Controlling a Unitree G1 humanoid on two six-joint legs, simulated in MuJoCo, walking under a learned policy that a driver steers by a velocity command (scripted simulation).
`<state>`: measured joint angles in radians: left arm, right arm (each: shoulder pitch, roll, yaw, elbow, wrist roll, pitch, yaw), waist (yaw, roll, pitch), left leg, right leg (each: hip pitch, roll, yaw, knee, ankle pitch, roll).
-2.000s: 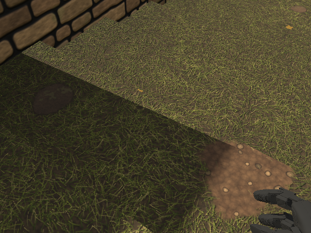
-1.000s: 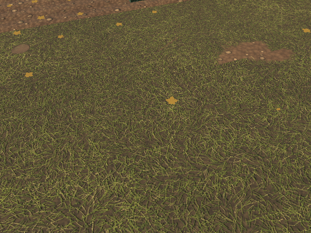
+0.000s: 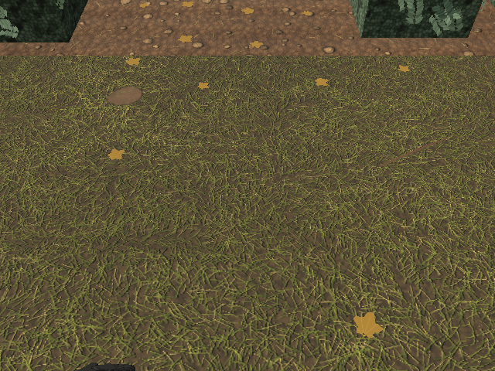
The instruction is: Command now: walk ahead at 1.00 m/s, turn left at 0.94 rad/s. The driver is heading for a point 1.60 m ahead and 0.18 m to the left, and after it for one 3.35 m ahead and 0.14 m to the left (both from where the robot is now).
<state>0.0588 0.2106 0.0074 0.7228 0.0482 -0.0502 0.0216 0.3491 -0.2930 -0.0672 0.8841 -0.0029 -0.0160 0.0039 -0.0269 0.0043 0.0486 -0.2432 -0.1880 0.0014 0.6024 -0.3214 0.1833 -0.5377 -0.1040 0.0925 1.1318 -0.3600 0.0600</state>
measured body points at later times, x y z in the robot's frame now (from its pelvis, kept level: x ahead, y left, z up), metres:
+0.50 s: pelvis +0.46 -0.10 -0.17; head +0.47 -0.11 +0.28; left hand +0.37 +0.17 -0.30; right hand +0.66 -0.32 -0.30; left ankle +0.30 -0.04 -0.66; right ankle +0.48 -0.21 -0.89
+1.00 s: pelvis +0.84 +0.07 -0.16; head +0.85 +0.06 +0.29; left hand +0.76 +0.34 -0.28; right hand +1.00 -0.17 -0.30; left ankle +0.74 +0.08 -0.89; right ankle +1.00 -0.02 -0.84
